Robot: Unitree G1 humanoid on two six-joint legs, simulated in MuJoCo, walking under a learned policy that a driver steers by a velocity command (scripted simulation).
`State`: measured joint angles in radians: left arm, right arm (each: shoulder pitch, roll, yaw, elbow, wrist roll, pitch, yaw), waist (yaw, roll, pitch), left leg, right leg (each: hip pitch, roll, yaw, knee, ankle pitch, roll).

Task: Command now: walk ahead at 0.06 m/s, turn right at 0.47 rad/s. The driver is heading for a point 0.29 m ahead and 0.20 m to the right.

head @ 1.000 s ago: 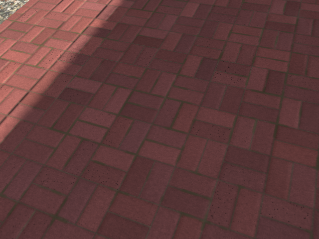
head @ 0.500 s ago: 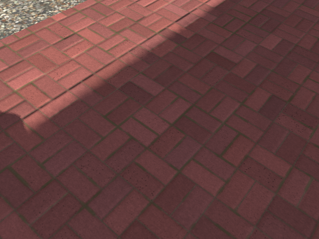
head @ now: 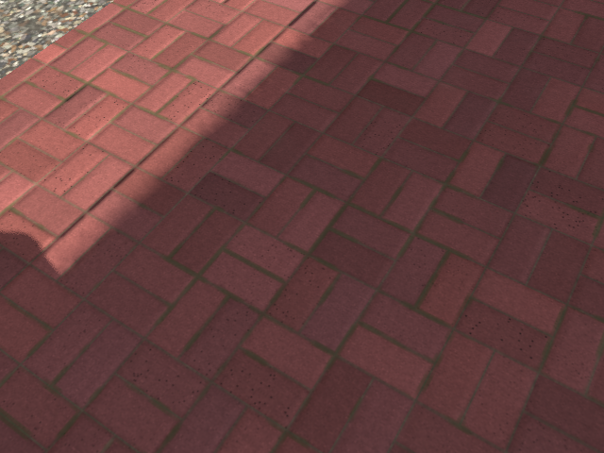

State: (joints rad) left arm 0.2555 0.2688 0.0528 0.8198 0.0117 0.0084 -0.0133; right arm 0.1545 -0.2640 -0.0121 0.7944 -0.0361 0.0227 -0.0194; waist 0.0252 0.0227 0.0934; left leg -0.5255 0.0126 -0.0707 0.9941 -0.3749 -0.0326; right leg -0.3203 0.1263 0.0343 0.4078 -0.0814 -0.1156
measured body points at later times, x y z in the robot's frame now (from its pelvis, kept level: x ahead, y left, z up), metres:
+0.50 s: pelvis +0.05 +0.06 +0.01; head +0.09 +0.07 +0.46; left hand +0.23 +0.30 -0.13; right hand +0.09 -0.24 -0.09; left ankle +0.07 +0.15 -0.74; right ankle -0.02 -0.06 -0.66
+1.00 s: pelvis +0.03 +0.02 +0.01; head +0.05 -0.03 +0.46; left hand +0.29 +0.19 -0.09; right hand -0.04 -0.28 -0.12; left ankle +0.13 +0.14 -0.67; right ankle -0.01 -0.04 -0.74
